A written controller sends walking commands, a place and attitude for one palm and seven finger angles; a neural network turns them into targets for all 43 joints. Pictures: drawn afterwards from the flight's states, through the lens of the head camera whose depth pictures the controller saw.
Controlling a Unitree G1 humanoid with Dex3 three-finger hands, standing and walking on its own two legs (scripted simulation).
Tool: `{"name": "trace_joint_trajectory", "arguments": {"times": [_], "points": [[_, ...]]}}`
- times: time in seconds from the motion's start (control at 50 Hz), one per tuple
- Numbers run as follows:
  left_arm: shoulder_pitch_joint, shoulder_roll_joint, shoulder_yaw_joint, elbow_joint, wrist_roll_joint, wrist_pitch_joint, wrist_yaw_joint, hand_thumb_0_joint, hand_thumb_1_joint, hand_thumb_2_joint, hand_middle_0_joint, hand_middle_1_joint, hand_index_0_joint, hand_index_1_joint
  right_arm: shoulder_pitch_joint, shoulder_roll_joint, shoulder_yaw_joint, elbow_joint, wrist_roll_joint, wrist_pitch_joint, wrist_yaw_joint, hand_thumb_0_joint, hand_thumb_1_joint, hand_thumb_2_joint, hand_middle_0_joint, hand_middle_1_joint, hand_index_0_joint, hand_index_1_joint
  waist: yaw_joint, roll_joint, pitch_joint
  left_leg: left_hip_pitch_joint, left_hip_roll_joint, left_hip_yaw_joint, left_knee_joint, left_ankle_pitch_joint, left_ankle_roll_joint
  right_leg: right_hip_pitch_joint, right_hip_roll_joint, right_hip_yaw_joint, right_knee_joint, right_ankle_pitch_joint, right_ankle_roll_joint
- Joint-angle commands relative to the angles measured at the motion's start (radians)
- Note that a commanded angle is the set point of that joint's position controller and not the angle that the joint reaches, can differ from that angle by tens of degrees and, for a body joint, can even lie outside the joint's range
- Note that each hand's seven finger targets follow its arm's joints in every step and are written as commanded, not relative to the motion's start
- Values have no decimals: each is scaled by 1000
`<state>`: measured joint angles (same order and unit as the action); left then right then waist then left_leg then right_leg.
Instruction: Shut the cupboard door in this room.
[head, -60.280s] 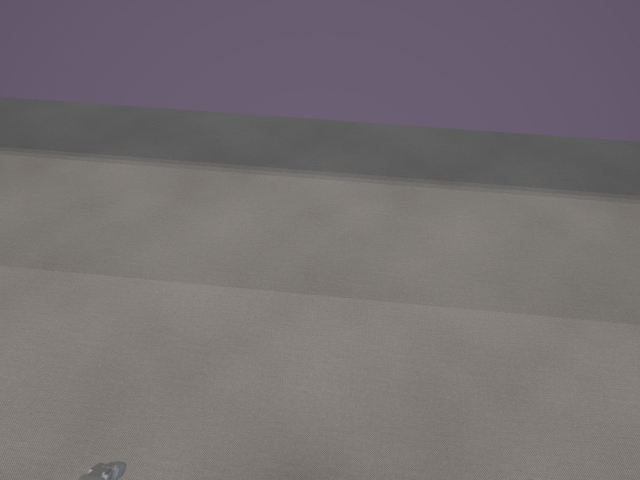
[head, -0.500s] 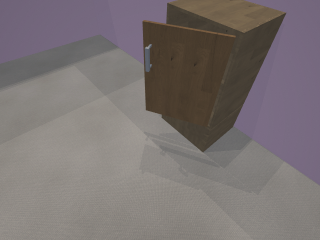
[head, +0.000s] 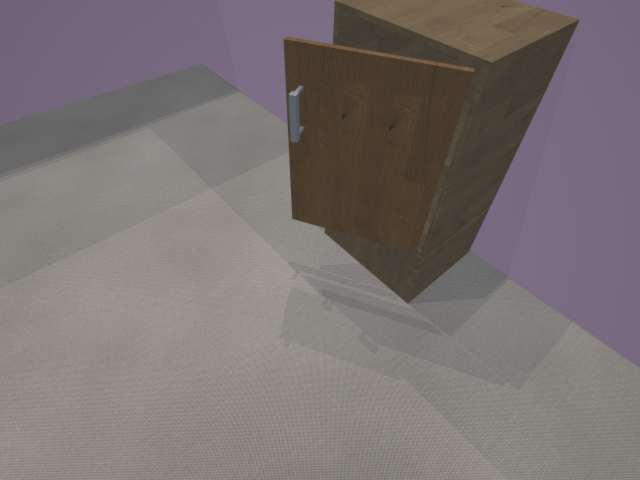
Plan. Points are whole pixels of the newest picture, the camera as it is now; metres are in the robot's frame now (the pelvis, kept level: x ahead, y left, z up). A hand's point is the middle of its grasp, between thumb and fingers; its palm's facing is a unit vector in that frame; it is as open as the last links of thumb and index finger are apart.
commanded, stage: walk to a spot facing it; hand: left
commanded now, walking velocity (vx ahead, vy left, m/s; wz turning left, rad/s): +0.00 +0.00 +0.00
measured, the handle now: (297, 114) +0.96 +0.11 -0.05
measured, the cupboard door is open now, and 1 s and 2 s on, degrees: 29 29 29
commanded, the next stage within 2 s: turn to face it in 1.26 s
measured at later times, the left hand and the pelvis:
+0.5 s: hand out of the picture +0.03 +0.22 -0.19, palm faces +0.19 -0.95 -0.24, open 7.4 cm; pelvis +0.00 +0.01 -0.02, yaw +10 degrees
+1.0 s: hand out of the picture -0.08 +0.16 -0.17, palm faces +0.55 -0.79 -0.27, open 7.4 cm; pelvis +0.04 -0.01 -0.01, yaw +34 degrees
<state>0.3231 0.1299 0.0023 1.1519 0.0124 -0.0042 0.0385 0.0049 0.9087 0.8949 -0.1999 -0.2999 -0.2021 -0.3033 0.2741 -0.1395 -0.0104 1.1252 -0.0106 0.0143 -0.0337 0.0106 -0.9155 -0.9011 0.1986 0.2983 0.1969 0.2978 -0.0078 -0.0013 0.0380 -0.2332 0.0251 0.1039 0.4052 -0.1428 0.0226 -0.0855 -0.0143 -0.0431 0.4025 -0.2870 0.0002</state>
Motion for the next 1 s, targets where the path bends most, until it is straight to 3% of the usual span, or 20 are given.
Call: {"name": "trace_joint_trajectory", "arguments": {"times": [0.0,0.14,0.26,0.3,0.32,0.34,0.36,0.38,0.4,0.44,0.58,0.64,0.66,0.68,0.7,0.72,0.78,0.9,0.94,0.98], "points": [[84,104,19,-9,1,-5,1,0,900,900,-200,-300,-200,-300,68,-97,-14,-19,1,-9,-5,0,-900,-900,200,300,200,300,-3,-6,73,82,87,-116,-76,-9,5,-161,-80,73,-120,50,-38],[66,130,50,-50,0,9,5,0,900,900,-200,-300,-200,-300,43,-103,-26,-53,-4,5,1,0,-900,-900,200,300,200,300,5,-21,59,-21,61,-121,33,57,6,-120,-122,37,-43,80,-47],[-23,186,90,-146,12,18,7,0,900,900,-200,-300,-200,-300,7,-98,-52,-131,-10,25,16,0,-900,-900,200,300,200,300,-5,-129,53,-139,15,-67,344,-104,-21,-133,-292,55,-6,244,-149],[-51,196,97,-176,16,21,8,0,900,900,-200,-300,-200,-300,19,-113,-58,-154,-9,24,23,0,-900,-900,200,300,200,300,-14,-80,37,-111,43,-78,297,-30,-16,-135,-287,-16,92,310,-126],[-48,195,100,-189,13,25,7,0,900,900,-200,-300,-200,-300,46,-131,-61,-156,-11,20,24,0,-900,-900,200,300,200,300,-24,1,22,-66,77,-139,207,144,7,-162,-240,-71,188,261,-83],[-36,173,99,-202,7,31,8,0,900,900,-200,-300,-200,-300,82,-185,-66,-161,-19,14,21,0,-900,-900,200,300,200,300,-34,177,6,-27,159,-350,79,349,69,-221,-130,-121,352,64,-18],[-51,161,97,-224,-1,38,9,0,900,900,-200,-300,-200,-300,128,-238,-79,-152,-27,13,11,0,-900,-900,200,300,200,300,-59,348,-35,51,272,-615,-79,353,141,-336,-7,-86,586,-340,20],[-91,168,95,-243,6,47,8,0,900,900,-200,-300,-200,-300,146,-266,-84,-145,-26,18,3,0,-900,-900,200,300,200,300,-67,289,-68,44,302,-671,-139,132,160,-385,-18,40,725,-347,7],[-121,173,95,-259,8,41,3,0,900,900,-200,-300,-200,-300,106,-255,-86,-165,-23,15,3,0,-900,-900,200,300,200,300,-48,162,-68,20,291,-666,-142,-39,181,-415,-36,78,760,-274,6],[-132,163,96,-268,11,29,-11,0,900,900,-200,-300,-200,-300,23,-244,-82,-202,-27,8,3,0,-900,-900,200,300,200,300,-20,107,-55,-37,223,-566,-148,-150,159,-410,-44,82,724,-164,20],[-90,165,90,-306,6,38,-19,0,900,900,-200,-300,-200,-300,-34,-285,-103,-255,-34,27,18,0,-900,-900,200,300,200,300,-6,161,-104,-67,131,-534,-174,-279,117,-237,29,25,383,-182,25],[112,216,108,-265,12,40,-26,0,900,900,-200,-300,-200,-300,-141,-269,-110,-296,-28,42,23,0,-900,-900,200,300,200,300,87,131,-81,-345,-2,-434,-111,-497,25,121,61,-29,26,-138,-1],[144,289,123,-277,32,31,-19,0,900,900,-200,-300,-200,-300,-144,-191,-102,-312,-11,47,28,0,-900,-900,200,300,200,300,104,-122,-45,-537,-120,-274,236,-487,-41,183,-166,240,-218,-392,-76],[11,341,117,-320,31,31,-10,0,900,900,-200,-300,-200,-300,-150,-149,-99,-333,-13,36,30,0,-900,-900,200,300,200,300,69,-306,73,-659,-164,-159,642,-398,-72,2,-476,564,-347,-515,-161],[-131,343,118,-364,9,25,-3,0,900,900,-200,-300,-200,-300,-119,-205,-105,-342,-25,41,38,0,-900,-900,200,300,200,300,-7,-141,62,-561,-70,-196,804,-338,-59,-127,-501,488,-321,-406,-183],[-171,313,115,-372,11,0,-6,0,900,900,-200,-300,-200,-300,-108,-190,-105,-335,-28,42,53,0,-900,-900,200,300,200,300,-29,-111,43,-531,-22,-196,860,-269,-57,-140,-425,393,-281,-399,-159],[-127,240,93,-334,11,-30,-16,0,900,900,-200,-300,-200,-300,-120,-182,-91,-327,-20,30,74,0,-900,-900,200,300,200,300,-19,-158,58,-498,6,-114,795,-153,-72,-42,-291,84,-181,33,-110],[112,264,101,-236,20,-42,-19,0,900,900,-200,-300,-200,-300,-289,-135,-54,-371,-15,13,88,0,-900,-900,200,300,200,300,82,-186,32,-469,9,-2,462,-212,-40,206,-323,-39,-70,464,-93],[123,278,103,-234,20,-41,-21,0,900,900,-200,-300,-200,-300,-307,-135,-45,-377,-15,7,92,0,-900,-900,200,300,200,300,81,-197,35,-387,-2,30,344,-226,-23,188,-340,-70,-33,542,-87],[101,301,105,-241,18,-45,-25,0,900,900,-200,-300,-200,-300,-237,-147,-47,-360,-15,-2,87,0,-900,-900,200,300,200,300,36,-213,4,-206,-49,83,257,-238,5,125,-339,-122,62,708,-76]]}}
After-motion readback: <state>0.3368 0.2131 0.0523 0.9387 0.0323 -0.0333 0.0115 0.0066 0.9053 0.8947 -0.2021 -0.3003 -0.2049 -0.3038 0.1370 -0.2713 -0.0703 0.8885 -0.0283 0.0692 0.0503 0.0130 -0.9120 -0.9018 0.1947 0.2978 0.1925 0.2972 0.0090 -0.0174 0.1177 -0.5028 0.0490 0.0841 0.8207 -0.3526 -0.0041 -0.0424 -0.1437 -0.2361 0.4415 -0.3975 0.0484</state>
